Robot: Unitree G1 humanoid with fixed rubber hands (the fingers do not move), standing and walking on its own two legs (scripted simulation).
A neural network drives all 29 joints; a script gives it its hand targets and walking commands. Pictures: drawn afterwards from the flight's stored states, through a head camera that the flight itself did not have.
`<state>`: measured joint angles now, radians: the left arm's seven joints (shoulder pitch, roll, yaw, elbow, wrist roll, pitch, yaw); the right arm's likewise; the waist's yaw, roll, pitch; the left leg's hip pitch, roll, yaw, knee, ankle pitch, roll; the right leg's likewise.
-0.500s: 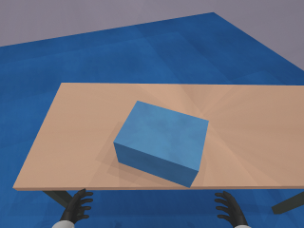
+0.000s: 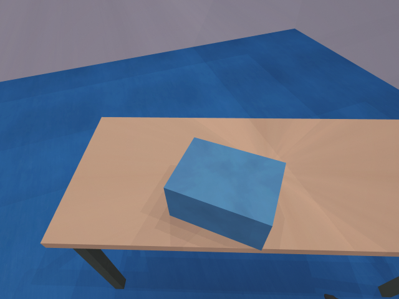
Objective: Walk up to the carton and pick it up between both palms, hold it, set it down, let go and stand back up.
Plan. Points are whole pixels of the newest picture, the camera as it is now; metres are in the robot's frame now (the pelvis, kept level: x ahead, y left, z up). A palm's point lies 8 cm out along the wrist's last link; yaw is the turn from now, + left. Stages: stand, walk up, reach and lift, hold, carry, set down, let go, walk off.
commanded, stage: stand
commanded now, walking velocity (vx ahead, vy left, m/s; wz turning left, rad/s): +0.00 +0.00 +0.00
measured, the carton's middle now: (225, 190) +0.41 -0.05 -0.10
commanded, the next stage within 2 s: none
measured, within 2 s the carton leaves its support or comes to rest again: neither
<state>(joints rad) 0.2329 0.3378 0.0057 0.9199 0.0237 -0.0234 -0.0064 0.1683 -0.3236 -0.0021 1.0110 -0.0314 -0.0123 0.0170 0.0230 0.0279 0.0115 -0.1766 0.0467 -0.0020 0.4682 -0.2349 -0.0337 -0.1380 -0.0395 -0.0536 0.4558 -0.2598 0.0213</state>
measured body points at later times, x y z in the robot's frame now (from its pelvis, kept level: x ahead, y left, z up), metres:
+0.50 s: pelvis -0.02 +0.01 +0.00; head -0.02 +0.01 +0.45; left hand +0.03 +0.30 -0.13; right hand +0.06 -0.29 -0.13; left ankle +0.01 +0.14 -0.74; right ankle -0.01 -0.13 -0.74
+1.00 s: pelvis -0.01 +0.00 +0.01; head -0.01 -0.01 +0.46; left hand +0.07 +0.29 -0.12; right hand +0.08 -0.28 -0.13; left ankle +0.01 +0.14 -0.74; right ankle -0.01 -0.13 -0.74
